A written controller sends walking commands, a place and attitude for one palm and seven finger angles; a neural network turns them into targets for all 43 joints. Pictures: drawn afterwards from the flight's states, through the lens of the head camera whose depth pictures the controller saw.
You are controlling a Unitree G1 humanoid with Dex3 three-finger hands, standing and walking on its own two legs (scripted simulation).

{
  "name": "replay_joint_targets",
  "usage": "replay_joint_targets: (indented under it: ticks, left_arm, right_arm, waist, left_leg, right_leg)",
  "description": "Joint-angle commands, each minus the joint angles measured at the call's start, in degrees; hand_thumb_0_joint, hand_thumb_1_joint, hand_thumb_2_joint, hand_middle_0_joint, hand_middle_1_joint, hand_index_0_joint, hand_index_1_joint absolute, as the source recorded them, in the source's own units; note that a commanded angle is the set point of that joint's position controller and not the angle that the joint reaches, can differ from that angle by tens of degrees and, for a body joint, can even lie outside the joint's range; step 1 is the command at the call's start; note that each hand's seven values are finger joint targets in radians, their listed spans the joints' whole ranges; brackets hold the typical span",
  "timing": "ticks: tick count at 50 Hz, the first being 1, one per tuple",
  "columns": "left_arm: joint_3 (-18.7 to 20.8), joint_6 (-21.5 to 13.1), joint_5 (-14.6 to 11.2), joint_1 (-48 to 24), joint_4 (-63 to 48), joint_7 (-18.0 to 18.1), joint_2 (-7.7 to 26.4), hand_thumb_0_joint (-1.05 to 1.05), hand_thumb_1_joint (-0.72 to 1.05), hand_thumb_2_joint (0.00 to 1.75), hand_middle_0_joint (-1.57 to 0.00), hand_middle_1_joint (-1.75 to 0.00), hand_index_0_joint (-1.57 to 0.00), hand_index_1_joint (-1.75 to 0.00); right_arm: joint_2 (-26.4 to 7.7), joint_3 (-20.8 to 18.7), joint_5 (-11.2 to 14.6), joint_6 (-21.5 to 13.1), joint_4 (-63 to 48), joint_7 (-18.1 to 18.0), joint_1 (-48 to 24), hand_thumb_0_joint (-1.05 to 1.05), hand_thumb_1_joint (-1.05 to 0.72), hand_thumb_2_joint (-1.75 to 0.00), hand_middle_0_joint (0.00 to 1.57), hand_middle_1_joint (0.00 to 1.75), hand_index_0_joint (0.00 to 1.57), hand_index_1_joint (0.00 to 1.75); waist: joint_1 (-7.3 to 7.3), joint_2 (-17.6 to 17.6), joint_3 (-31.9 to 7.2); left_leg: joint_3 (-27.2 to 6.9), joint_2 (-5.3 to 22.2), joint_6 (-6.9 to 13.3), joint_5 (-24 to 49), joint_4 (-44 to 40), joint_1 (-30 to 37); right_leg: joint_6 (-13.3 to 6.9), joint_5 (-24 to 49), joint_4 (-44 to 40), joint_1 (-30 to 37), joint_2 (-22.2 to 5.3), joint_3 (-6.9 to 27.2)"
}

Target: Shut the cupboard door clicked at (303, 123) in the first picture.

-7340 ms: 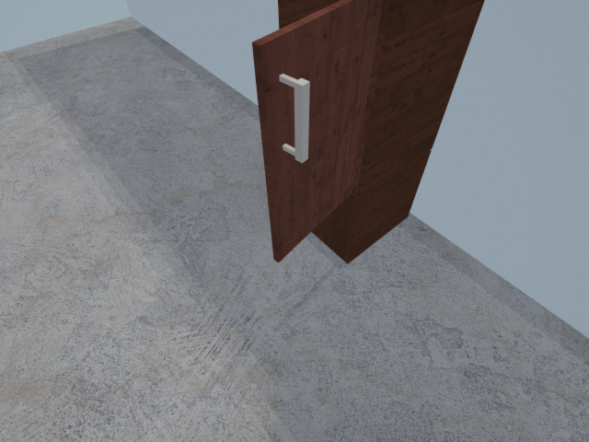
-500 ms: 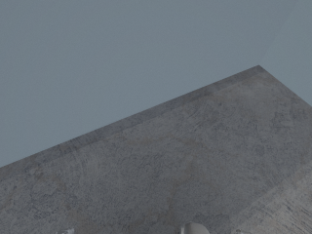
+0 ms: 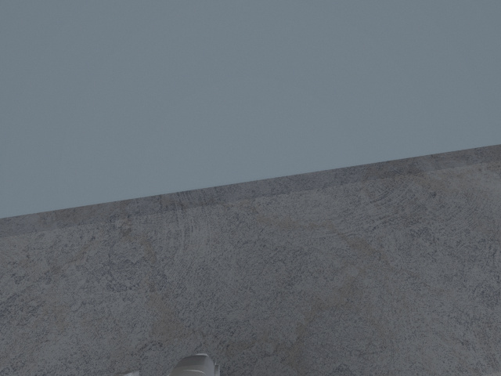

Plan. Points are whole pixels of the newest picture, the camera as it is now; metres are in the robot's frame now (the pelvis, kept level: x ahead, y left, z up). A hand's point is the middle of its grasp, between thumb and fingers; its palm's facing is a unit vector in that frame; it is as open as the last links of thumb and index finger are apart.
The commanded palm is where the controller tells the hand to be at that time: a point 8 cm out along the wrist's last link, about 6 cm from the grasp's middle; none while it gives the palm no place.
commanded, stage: walk to a spot facing it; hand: left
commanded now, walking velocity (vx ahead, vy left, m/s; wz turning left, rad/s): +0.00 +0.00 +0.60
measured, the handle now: out of the picture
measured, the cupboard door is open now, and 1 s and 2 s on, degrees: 99 99 99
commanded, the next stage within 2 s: none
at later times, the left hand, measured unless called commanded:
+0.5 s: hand out of the picture +0.10 +0.22 -0.15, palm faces +0.25 -0.93 -0.27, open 7.4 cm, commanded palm none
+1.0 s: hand out of the picture -0.08 +0.19 -0.19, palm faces +0.61 -0.76 -0.23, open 7.4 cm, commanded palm none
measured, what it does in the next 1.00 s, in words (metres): steps on the spot, turning left: left foot, then right foot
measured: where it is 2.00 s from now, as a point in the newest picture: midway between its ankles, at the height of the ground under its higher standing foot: (201, 344)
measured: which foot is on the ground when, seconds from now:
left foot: up 0.00-0.04, down 0.06-0.52, up 0.54-0.94, down 0.96-1.00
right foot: down 0.00-0.06, up 0.08-0.50, down 0.52-0.98, up 1.00-1.00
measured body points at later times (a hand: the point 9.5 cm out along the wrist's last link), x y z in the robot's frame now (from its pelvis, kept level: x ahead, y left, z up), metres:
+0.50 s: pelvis +0.02 -0.01 +0.00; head +0.08 +0.00 +0.44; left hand +0.09 +0.27 -0.13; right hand +0.14 -0.24 -0.15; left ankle +0.01 +0.12 -0.74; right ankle +0.06 -0.14 -0.72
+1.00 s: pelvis +0.02 +0.00 -0.02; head +0.05 +0.05 +0.43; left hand -0.11 +0.23 -0.17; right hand +0.28 -0.14 -0.14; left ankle -0.03 +0.08 -0.74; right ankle +0.06 -0.14 -0.72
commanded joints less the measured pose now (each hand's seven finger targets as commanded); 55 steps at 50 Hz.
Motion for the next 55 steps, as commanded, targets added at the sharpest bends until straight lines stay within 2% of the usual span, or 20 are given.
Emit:
replay_joint_targets:
  ticks: [1,2,3,4,5,7,11,21,24,25,26,27,28,32,43,46,47,49,50,55]
  left_arm:
    - [4.02,-0.79,-0.29,2.79,-2.31,0.53,13.79,0.0,0.9,0.9,-0.2,-0.3,-0.2,-0.3]
    - [3.82,-0.62,-0.79,1.62,-3.11,0.27,12.67,0.0,0.9,0.9,-0.2,-0.3,-0.2,-0.3]
    - [2.71,-0.35,-1.21,0.03,-5.52,-0.29,8.23,0.0,0.9,0.9,-0.2,-0.3,-0.2,-0.3]
    - [1.96,0.53,-0.86,-4.23,-7.23,0.09,7.21,0.0,0.9,0.9,-0.2,-0.3,-0.2,-0.3]
    - [2.18,1.0,-0.61,-4.48,-7.79,0.3,8.28,0.0,0.9,0.9,-0.2,-0.3,-0.2,-0.3]
    - [2.69,1.52,-0.45,-5.54,-4.98,0.14,8.1,0.0,0.9,0.9,-0.2,-0.3,-0.2,-0.3]
    - [2.61,1.55,-0.39,-2.27,-2.82,-0.43,7.72,0.0,0.9,0.9,-0.2,-0.3,-0.2,-0.3]
    - [2.0,1.08,-0.95,-5.58,-5.44,-0.15,6.9,0.0,0.9,0.9,-0.2,-0.3,-0.2,-0.3]
    - [2.43,0.13,-1.16,-0.11,-4.29,0.13,7.75,0.0,0.9,0.9,-0.2,-0.3,-0.2,-0.3]
    - [3.02,-0.53,-0.85,2.35,-3.87,0.43,10.22,0.0,0.9,0.9,-0.2,-0.3,-0.2,-0.3]
    - [4.14,-0.99,0.02,3.59,-3.55,1.04,15.59,0.0,0.9,0.9,-0.2,-0.3,-0.2,-0.3]
    - [3.85,-0.78,-0.08,3.54,-3.76,1.15,16.76,0.0,0.9,0.9,-0.2,-0.3,-0.2,-0.3]
    - [3.12,-0.58,-0.36,0.7,-4.54,1.38,14.36,0.0,0.9,0.9,-0.2,-0.3,-0.2,-0.3]
    - [1.65,-1.03,-0.82,-3.26,-5.2,1.03,8.63,0.0,0.9,0.9,-0.2,-0.3,-0.2,-0.3]
    - [3.48,-0.87,0.37,5.12,-1.75,0.84,12.31,0.0,0.9,0.9,-0.2,-0.3,-0.2,-0.3]
    - [3.98,-0.87,-0.18,3.69,-1.66,0.17,13.54,0.0,0.9,0.9,-0.2,-0.3,-0.2,-0.3]
    - [3.93,-0.74,-0.59,2.51,-1.89,-0.23,13.19,0.0,0.9,0.9,-0.2,-0.3,-0.2,-0.3]
    - [2.09,-0.4,-0.61,-4.78,-7.13,-1.1,7.28,0.0,0.9,0.9,-0.2,-0.3,-0.2,-0.3]
    - [2.25,-0.08,-0.11,-8.01,-8.29,-1.15,8.75,0.0,0.9,0.9,-0.2,-0.3,-0.2,-0.3]
    - [2.81,-0.37,0.26,-3.56,-2.54,-2.66,8.12,0.0,0.9,0.9,-0.2,-0.3,-0.2,-0.3]
  right_arm:
    - [-3.47,-0.57,-0.19,-3.04,-4.91,0.04,1.06,0.0,-0.9,-0.9,0.2,0.3,0.2,0.3]
    - [-6.7,-1.46,-0.44,-3.55,-3.87,-0.08,5.86,0.0,-0.9,-0.9,0.2,0.3,0.2,0.3]
    - [-13.62,-3.33,-0.9,-4.0,-3.33,-0.45,10.1,0.0,-0.9,-0.9,0.2,0.3,0.2,0.3]
    - [-16.37,-3.79,-0.48,-3.39,-1.86,-1.24,13.67,0.0,-0.9,-0.9,0.2,0.3,0.2,0.3]
    - [-15.34,-3.33,-0.68,-3.23,-2.23,-1.45,12.37,0.0,-0.9,-0.9,0.2,0.3,0.2,0.3]
    - [-11.27,-2.45,-0.92,-3.71,-3.92,-2.52,5.94,0.0,-0.9,-0.9,0.2,0.3,0.2,0.3]
    - [-9.83,-1.6,-0.68,-4.54,-4.51,-2.78,4.39,0.0,-0.9,-0.9,0.2,0.3,0.2,0.3]
    - [-10.4,-2.55,-1.14,-3.56,-4.45,-2.18,3.91,0.0,-0.9,-0.9,0.2,0.3,0.2,0.3]
    - [-9.71,-2.78,-0.54,-3.28,-5.34,-2.08,1.12,0.0,-0.9,-0.9,0.2,0.3,0.2,0.3]
    - [-7.76,-2.59,-0.07,-3.38,-5.74,-1.84,1.1,0.0,-0.9,-0.9,0.2,0.3,0.2,0.3]
    - [-3.71,-2.04,0.45,-3.47,-6.61,-1.6,2.18,0.0,-0.9,-0.9,0.2,0.3,0.2,0.3]
    - [-5.67,-2.45,-0.05,-3.14,-6.92,-1.51,1.52,0.0,-0.9,-0.9,0.2,0.3,0.2,0.3]
    - [-5.8,-2.58,-0.4,-2.66,-6.62,-1.21,1.9,0.0,-0.9,-0.9,0.2,0.3,0.2,0.3]
    - [-4.07,-2.02,-0.53,-1.13,-3.38,-0.31,3.19,0.0,-0.9,-0.9,0.2,0.3,0.2,0.3]
    - [-1.5,-0.25,-0.03,-2.06,-5.54,0.23,-4.68,0.0,-0.9,-0.9,0.2,0.3,0.2,0.3]
    - [-3.05,-0.37,-0.33,-2.88,-5.14,0.07,-0.11,0.0,-0.9,-0.9,0.2,0.3,0.2,0.3]
    - [-5.23,-0.94,-0.61,-3.35,-4.14,0.05,3.85,0.0,-0.9,-0.9,0.2,0.3,0.2,0.3]
    - [-16.9,-3.76,-1.38,-3.9,-2.48,-0.93,13.72,0.0,-0.9,-0.9,0.2,0.3,0.2,0.3]
    - [-16.28,-3.51,-1.17,-3.87,-1.33,-1.27,14.67,0.0,-0.9,-0.9,0.2,0.3,0.2,0.3]
    - [-9.12,-1.04,-0.71,-6.54,-3.82,-2.16,6.02,0.0,-0.9,-0.9,0.2,0.3,0.2,0.3]
  waist:
    - [0.25,-9.39,-12.02]
    - [-2.76,-1.93,-15.04]
    - [-5.07,17.45,-17.05]
    - [-6.58,17.92,-17.81]
    - [-5.27,11.95,-16.27]
    - [-2.87,13.76,-11.4]
    - [-0.25,6.16,-11.38]
    - [-0.71,10.92,-10.64]
    - [2.2,9.79,-12.21]
    - [3.44,4.29,-13.28]
    - [4.0,-13.38,-14.17]
    - [4.08,-14.66,-12.78]
    - [2.46,-8.58,-9.62]
    - [-0.79,-10.89,-7.25]
    - [3.76,-11.8,-8.97]
    - [0.73,-9.29,-11.3]
    - [-1.9,-4.41,-13.1]
    - [-7.97,19.82,-14.43]
    - [-7.26,12.39,-11.94]
    - [-0.67,7.68,-6.34]
  left_leg:
    - [3.75,-2.15,1.41,9.26,-16.62,8.11]
    - [-0.19,1.02,3.03,20.48,-22.18,19.1]
    - [-22.67,17.7,10.33,42.19,-23.6,29.7]
    - [-27.54,23.13,16.33,56.6,-23.0,28.48]
    - [-22.87,22.98,17.31,47.56,-22.98,24.78]
    - [-20.63,15.8,13.92,37.69,-25.44,17.47]
    - [-16.29,11.8,11.79,40.15,-25.54,18.38]
    - [-22.49,9.76,12.46,34.23,-23.55,12.57]
    - [-22.85,6.66,9.55,31.07,-18.96,5.96]
    - [-20.52,3.44,6.57,21.97,-14.78,-0.46]
    - [-9.97,-4.97,1.93,-0.27,-1.63,-10.99]
    - [-7.33,-5.2,1.07,-12.4,13.2,-10.72]
    - [-9.36,-3.11,1.33,-8.94,19.52,-9.78]
    - [-5.68,-0.37,-0.8,2.53,25.39,-10.49]
    - [1.9,-0.61,0.24,-1.56,-2.93,-2.47]
    - [4.01,-2.01,1.74,6.47,-14.83,8.61]
    - [2.18,-1.23,3.02,10.8,-20.98,17.86]
    - [-32.62,22.25,16.09,20.62,-28.69,29.95]
    - [-30.84,23.95,18.31,15.09,-29.31,27.77]
    - [-19.73,11.47,11.63,12.66,-32.87,17.58]
  right_leg:
    - [-3.7,40.17,3.87,7.09,-11.42,3.91]
    - [-1.02,31.5,13.02,-0.55,-9.82,2.1]
    - [3.48,-7.34,27.37,-18.86,-0.4,1.47]
    - [3.25,-19.29,35.11,-23.46,1.89,8.97]
    - [2.41,-17.02,37.87,-23.02,0.55,12.02]
    - [2.9,-8.61,38.96,-23.48,0.9,14.12]
    - [3.73,-1.63,36.8,-22.4,2.57,13.99]
    - [3.11,-4.05,13.13,-11.14,7.28,12.47]
    - [2.42,6.18,-2.83,2.08,8.06,11.72]
    - [1.38,10.37,-10.01,10.67,3.01,16.01]
    - [-4.26,15.6,-13.99,17.64,-12.71,31.4]
    - [-10.37,20.3,-14.69,9.76,-21.1,35.0]
    - [-11.49,19.24,-14.61,4.49,-19.11,29.84]
    - [-6.44,29.4,-11.84,3.75,-8.68,13.59]
    - [-7.48,39.13,-5.42,10.4,-12.96,7.49]
    - [-4.25,31.23,-0.17,5.65,-12.62,4.07]
    - [-1.8,23.39,6.65,-0.86,-11.29,2.16]
    - [3.26,-19.32,32.78,-28.73,2.29,3.88]
    - [2.13,-16.92,36.49,-31.9,0.33,10.56]
    - [2.88,3.11,37.78,-28.38,1.13,13.42]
